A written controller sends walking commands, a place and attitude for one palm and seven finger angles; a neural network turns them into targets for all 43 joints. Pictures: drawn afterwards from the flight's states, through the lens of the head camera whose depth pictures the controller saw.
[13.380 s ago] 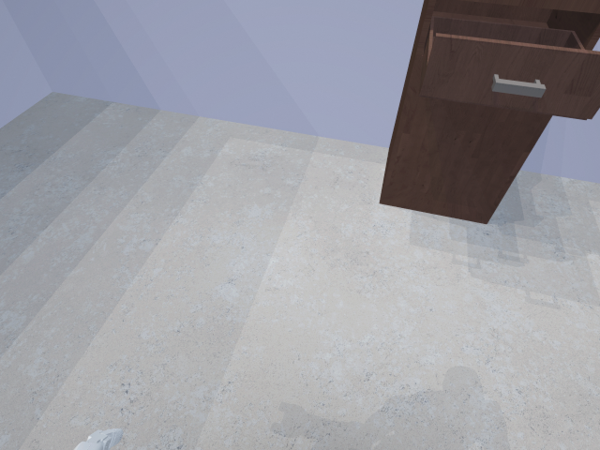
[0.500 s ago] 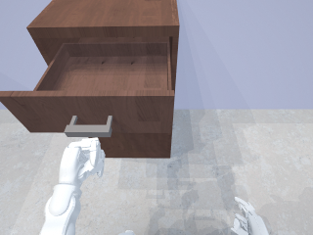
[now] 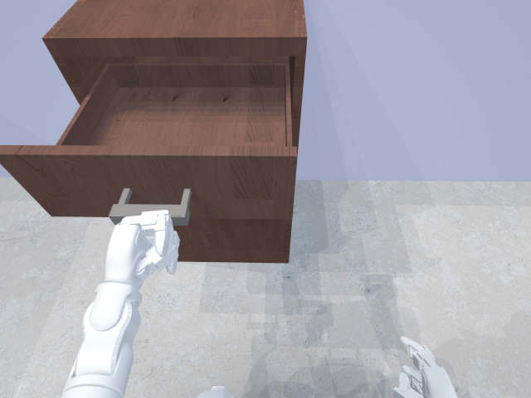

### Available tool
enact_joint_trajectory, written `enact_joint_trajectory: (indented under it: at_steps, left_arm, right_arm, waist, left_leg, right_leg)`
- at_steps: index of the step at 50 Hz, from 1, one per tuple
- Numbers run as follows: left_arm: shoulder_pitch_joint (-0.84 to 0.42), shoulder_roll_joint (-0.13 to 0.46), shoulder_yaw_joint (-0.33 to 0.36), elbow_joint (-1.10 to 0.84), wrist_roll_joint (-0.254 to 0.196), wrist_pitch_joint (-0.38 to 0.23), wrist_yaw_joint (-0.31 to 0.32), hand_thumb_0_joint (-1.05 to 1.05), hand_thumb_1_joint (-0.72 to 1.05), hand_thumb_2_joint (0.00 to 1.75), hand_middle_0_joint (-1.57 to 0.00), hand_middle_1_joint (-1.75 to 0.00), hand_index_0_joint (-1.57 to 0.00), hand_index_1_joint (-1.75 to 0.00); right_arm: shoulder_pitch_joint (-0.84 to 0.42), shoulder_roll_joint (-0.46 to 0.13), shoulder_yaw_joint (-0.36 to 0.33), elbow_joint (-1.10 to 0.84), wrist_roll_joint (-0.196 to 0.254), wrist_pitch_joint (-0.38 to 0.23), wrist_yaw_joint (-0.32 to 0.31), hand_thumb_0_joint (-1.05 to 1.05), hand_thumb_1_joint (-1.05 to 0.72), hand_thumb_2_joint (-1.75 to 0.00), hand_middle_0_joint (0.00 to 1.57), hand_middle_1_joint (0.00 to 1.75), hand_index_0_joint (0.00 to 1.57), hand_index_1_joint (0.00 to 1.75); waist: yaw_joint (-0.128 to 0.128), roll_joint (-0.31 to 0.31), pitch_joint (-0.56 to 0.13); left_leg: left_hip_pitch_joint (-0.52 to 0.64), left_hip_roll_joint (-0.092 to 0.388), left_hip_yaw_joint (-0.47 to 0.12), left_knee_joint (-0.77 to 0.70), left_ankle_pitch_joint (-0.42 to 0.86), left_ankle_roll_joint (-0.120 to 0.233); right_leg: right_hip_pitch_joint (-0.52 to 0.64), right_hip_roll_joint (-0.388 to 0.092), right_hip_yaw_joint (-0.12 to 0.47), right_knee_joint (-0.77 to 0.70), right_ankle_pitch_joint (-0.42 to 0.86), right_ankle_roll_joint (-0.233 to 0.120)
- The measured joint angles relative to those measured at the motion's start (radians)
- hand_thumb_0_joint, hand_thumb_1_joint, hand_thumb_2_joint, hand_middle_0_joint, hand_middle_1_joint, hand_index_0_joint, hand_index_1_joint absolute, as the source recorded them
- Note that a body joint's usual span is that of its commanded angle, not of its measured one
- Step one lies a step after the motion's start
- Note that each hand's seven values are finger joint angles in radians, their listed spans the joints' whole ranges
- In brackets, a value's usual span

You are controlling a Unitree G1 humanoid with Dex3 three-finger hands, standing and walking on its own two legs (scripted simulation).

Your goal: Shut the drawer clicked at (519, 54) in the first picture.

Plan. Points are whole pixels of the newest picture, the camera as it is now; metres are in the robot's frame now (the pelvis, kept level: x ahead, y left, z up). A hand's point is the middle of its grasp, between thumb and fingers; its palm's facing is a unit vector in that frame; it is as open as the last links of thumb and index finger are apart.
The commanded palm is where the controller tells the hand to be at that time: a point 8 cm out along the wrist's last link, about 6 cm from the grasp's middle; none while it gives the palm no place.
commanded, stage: push the drawer shut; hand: left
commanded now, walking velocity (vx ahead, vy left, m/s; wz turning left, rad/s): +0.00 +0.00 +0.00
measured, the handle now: (153, 204) +0.39 +0.19 +0.07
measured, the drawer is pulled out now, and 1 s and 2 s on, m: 0.27 0.14 0.02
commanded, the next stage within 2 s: none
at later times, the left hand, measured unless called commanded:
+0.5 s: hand (178, 214) +0.37 +0.15 +0.07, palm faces -0.02 -1.00 -0.03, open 3.1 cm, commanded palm +0.36 +0.21 +0.07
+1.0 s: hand (187, 180) +0.44 +0.15 +0.07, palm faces +0.00 -1.00 -0.02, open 3.1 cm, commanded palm +0.42 +0.20 +0.07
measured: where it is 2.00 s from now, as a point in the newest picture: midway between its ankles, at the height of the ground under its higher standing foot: outside the picture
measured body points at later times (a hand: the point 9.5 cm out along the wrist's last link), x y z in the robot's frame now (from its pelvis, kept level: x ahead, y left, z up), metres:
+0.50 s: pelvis -0.01 +0.01 +0.00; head +0.04 +0.00 +0.45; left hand +0.37 +0.21 +0.07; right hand +0.09 -0.25 -0.11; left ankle +0.02 +0.14 -0.69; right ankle -0.02 -0.12 -0.69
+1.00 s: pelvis -0.02 +0.02 -0.01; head +0.07 +0.01 +0.43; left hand +0.43 +0.20 +0.07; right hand +0.04 -0.25 -0.13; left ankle +0.02 +0.14 -0.69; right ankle -0.02 -0.11 -0.69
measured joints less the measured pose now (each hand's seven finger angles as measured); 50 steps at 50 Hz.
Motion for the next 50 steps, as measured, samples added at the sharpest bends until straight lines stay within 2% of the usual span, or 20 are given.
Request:
enact_joint_trajectory:
  at_steps: [12, 31, 39, 50]
  left_arm:
    - [-0.141, 0.013, 0.021, 0.148, 0.008, -0.021, 0.008, 0.0, 0.83, 0.91, -1.4, -1.6, -1.4, -1.6]
    - [-0.409, 0.056, 0.084, 0.439, 0.026, -0.051, 0.009, 0.01, 0.82, 0.9, -1.4, -1.6, -1.4, -1.6]
    - [-0.523, 0.084, 0.125, 0.561, 0.044, -0.068, -0.003, -0.02, 0.79, 0.89, -1.4, -1.6, -1.4, -1.6]
    - [-0.643, 0.102, 0.16, 0.674, 0.067, -0.081, 0.022, 0.0, 0.83, 0.9, -1.4, -1.6, -1.4, -1.6]
  right_arm:
    - [0.013, -0.002, -0.001, 0.033, 0.001, 0.017, 0.0, 0.01, -0.9, -0.89, 0.21, 0.3, 0.2, 0.3]
    - [0.058, -0.007, -0.002, 0.054, -0.001, 0.058, 0.009, 0.01, -0.9, -0.89, 0.21, 0.3, 0.2, 0.3]
    - [0.072, -0.006, -0.001, 0.06, -0.007, 0.081, 0.013, 0.01, -0.9, -0.89, 0.21, 0.3, 0.2, 0.3]
    - [0.097, -0.004, -0.006, 0.064, -0.017, 0.1, 0.03, 0.01, -0.9, -0.89, 0.21, 0.3, 0.2, 0.3]
  waist:
    - [-0.011, 0.001, 0.006]
    - [-0.048, -0.008, 0.003]
    - [-0.064, -0.012, -0.001]
    - [-0.081, -0.007, -0.013]
  left_leg:
    - [-0.018, 0.0, -0.002, 0.004, 0.01, 0.004]
    - [-0.069, 0.007, 0.007, 0.015, 0.02, 0.012]
    - [-0.111, 0.009, 0.009, 0.036, 0.015, 0.016]
    - [-0.165, 0.013, 0.015, 0.065, 0.004, 0.02]
  right_leg:
    - [-0.015, 0.001, -0.001, -0.003, 0.013, 0.003]
    - [-0.066, 0.008, 0.01, -0.004, 0.035, 0.01]
    - [-0.106, 0.01, 0.013, 0.012, 0.035, 0.012]
    - [-0.161, 0.013, 0.021, 0.036, 0.03, 0.016]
